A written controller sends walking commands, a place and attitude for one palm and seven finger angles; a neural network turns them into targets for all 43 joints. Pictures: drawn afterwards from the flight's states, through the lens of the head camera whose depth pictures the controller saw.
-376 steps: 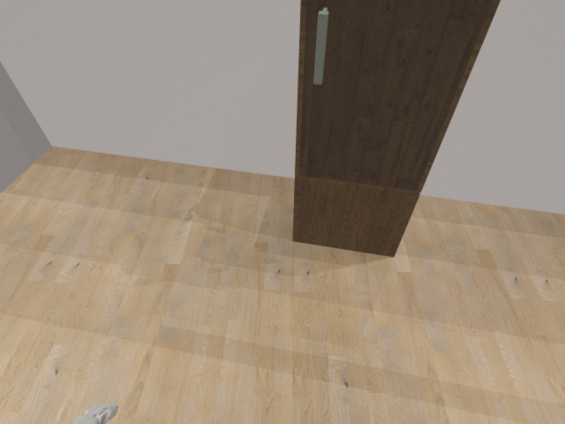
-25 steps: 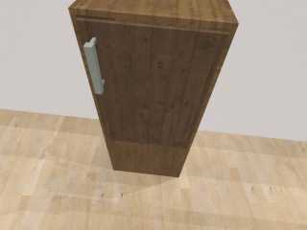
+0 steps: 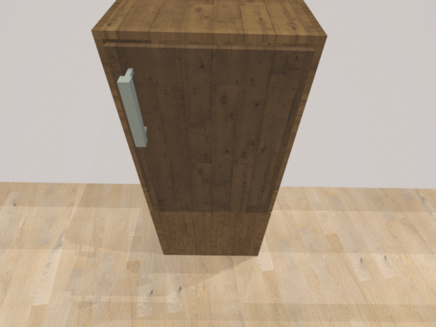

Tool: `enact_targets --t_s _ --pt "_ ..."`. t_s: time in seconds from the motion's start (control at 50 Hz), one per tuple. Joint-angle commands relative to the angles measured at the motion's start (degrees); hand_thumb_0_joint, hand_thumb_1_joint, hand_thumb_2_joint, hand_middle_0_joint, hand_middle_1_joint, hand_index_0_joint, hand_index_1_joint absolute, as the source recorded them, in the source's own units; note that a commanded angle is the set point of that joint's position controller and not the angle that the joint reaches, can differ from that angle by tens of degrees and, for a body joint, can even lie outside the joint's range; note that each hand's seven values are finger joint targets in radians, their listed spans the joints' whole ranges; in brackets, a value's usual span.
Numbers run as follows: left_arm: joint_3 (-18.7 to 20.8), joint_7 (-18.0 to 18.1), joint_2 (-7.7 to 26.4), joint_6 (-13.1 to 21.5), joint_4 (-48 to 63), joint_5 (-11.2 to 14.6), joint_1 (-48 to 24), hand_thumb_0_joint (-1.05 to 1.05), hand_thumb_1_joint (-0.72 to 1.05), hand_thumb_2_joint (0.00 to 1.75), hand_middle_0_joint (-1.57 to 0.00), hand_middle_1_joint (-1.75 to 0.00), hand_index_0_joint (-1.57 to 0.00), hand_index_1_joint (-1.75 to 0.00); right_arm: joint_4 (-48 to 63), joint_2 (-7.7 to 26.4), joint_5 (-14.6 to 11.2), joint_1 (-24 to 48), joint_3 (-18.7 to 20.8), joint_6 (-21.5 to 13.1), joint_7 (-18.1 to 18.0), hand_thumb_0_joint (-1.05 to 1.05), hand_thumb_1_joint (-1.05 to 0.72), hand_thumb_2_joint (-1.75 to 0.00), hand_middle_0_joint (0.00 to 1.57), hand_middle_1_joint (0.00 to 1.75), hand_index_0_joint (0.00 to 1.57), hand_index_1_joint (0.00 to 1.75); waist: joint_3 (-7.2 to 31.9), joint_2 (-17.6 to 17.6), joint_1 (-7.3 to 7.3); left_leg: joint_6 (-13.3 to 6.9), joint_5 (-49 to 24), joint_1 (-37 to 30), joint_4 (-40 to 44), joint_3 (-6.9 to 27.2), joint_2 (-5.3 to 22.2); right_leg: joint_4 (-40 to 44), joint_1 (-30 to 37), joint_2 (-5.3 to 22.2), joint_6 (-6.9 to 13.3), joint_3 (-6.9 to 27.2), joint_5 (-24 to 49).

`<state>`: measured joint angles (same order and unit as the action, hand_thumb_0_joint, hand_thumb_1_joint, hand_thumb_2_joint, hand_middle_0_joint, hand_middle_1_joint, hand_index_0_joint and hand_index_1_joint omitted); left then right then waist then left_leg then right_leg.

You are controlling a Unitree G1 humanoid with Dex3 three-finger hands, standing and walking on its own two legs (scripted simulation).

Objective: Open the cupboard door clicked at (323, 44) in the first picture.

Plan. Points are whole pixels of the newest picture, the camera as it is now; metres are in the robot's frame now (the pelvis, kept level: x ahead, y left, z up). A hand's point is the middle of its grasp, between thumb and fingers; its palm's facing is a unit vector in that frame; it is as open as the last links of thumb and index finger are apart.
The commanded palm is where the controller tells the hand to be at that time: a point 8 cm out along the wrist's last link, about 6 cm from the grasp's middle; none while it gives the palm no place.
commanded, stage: come to a stop and stand still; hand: left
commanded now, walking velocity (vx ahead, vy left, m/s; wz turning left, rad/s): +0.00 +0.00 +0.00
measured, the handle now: (136, 109) +0.52 +0.21 +0.12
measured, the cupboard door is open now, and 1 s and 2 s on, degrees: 0 0 0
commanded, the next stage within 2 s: look again from close up in 0.82 s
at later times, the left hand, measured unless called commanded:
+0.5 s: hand out of the picture +0.02 +0.18 -0.18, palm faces +0.00 -0.99 -0.16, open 7.3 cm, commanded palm none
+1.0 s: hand out of the picture +0.04 +0.19 -0.18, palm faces -0.01 -0.98 -0.18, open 7.3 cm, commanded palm none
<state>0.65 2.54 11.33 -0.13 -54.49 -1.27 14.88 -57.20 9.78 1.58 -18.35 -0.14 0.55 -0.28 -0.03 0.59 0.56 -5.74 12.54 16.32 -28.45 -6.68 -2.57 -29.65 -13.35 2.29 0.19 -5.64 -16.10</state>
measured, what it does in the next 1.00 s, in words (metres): stands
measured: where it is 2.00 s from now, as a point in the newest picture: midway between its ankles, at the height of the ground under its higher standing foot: outside the picture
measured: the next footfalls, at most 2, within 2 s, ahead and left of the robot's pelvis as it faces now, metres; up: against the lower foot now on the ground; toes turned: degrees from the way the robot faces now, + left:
none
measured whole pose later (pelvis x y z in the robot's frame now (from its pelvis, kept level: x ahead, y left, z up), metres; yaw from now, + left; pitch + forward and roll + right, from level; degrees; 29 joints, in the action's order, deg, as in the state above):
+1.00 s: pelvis +0.03 +0.02 +0.01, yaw -1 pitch -1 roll +0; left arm -0.7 2.5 9.8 -0.4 -63.2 -1.0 15.5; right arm -65.0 8.5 0.8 -15.2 -0.9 -1.4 -1.6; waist -1.3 -1.9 -0.1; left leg -6.7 12.7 9.8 -22.5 -7.8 -4.3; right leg -24.5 -7.7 3.4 -2.0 -4.1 -16.0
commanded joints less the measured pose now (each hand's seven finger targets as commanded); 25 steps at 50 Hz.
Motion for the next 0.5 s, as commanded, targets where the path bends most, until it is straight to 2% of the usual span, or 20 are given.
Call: enact_targets --t_s 0.0,0.14,0.18,0.24,0.26,0.32,0.38,0.44,0.48 --pt "0.4 -0.3 4.4 0.6 1.4 0.2 3.9 0.0 0.9 0.9 -0.2 -0.3 -0.2 -0.3 3.1 6.9 -0.3 0.7 1.0 -2.3 -0.6 0.0 -0.9 -0.9 0.2 0.3 0.2 0.3 -0.8 -0.9 -1.45 1.0 5.8 2.2 12.9 16.0 10.4 4.1 2.3 2.9 2.7 5.0 -0.4" --pt "0.0 -0.3 4.0 0.6 -0.7 0.3 3.5 0.0 0.9 0.9 -0.2 -0.3 -0.2 -0.3 0.4 6.6 -0.6 -0.2 0.8 -2.5 -0.8 0.0 -0.9 -0.9 0.2 0.3 0.2 0.3 -1.1 0.4 -0.95 1.6 3.0 -0.4 13.3 14.9 10.4 5.4 1.9 3.5 2.3 5.0 0.9" --pt "-0.2 -0.2 3.9 0.6 -1.4 0.2 3.7 0.0 0.9 0.9 -0.2 -0.3 -0.2 -0.3 -0.5 6.3 -0.7 -0.2 0.7 -2.7 -0.9 0.0 -0.9 -0.9 0.2 0.3 0.2 0.3 -1.3 0.6 -0.98 1.6 0.3 -1.3 12.8 14.3 10.3 5.7 2.1 3.6 2.1 4.9 2.1" --pt "-0.5 -0.3 3.5 0.7 -2.9 0.3 4.6 0.0 0.9 0.9 -0.2 -0.3 -0.2 -0.3 -1.3 6.1 -0.7 0.1 0.7 -2.6 -1.0 0.0 -0.9 -0.9 0.2 0.3 0.2 0.3 -1.6 0.2 -0.77 1.8 0.5 -2.3 12.5 13.5 10.0 6.6 1.8 4.0 2.0 5.3 2.5" --pt "-0.4 -0.2 3.5 0.8 -3.2 0.1 4.7 0.0 0.9 0.9 -0.2 -0.3 -0.2 -0.3 -1.7 5.6 -0.8 -0.2 0.7 -2.7 -1.0 0.0 -0.9 -0.9 0.2 0.3 0.2 0.3 -1.2 -0.5 -0.79 1.6 -2.3 -3.1 11.9 13.1 10.0 6.8 2.3 4.1 1.9 5.1 3.9" --pt "-0.7 -0.1 3.2 1.0 -4.5 0.3 5.3 0.0 0.9 0.9 -0.2 -0.3 -0.2 -0.3 -2.4 5.9 -0.9 0.0 0.6 -2.9 -1.2 0.0 -0.9 -0.9 0.2 0.3 0.2 0.3 -0.5 0.4 -0.64 1.8 -6.6 -5.3 10.9 12.0 9.8 7.0 2.2 4.4 1.6 5.3 5.0" --pt "-0.8 -0.1 3.2 1.0 -5.4 0.3 5.5 0.0 0.9 0.9 -0.2 -0.3 -0.2 -0.3 -3.1 6.0 -1.0 0.3 0.4 -2.9 -1.3 0.0 -0.9 -0.9 0.2 0.3 0.2 0.3 -1.3 -0.4 -0.63 1.9 -9.3 -5.8 10.5 11.5 9.9 7.1 2.0 4.5 1.4 5.2 5.6" --pt "-0.9 0.0 2.9 0.8 -6.3 0.3 6.0 0.0 0.9 0.9 -0.2 -0.3 -0.2 -0.3 -3.6 6.1 -1.0 0.7 0.5 -2.9 -1.4 0.0 -0.9 -0.9 0.2 0.3 0.2 0.3 -2.1 0.1 -0.52 2.0 -8.8 -6.4 11.0 11.7 10.0 7.3 1.5 4.4 1.2 5.2 5.1" --pt "-0.9 0.0 2.9 0.8 -6.6 0.3 6.2 0.0 0.9 0.9 -0.2 -0.3 -0.2 -0.3 -3.9 6.1 -1.1 0.8 0.4 -3.0 -1.6 0.0 -0.9 -0.9 0.2 0.3 0.2 0.3 -1.6 0.3 -0.69 1.9 -12.0 -7.3 10.5 11.5 10.0 7.2 1.9 4.4 1.1 5.2 5.8"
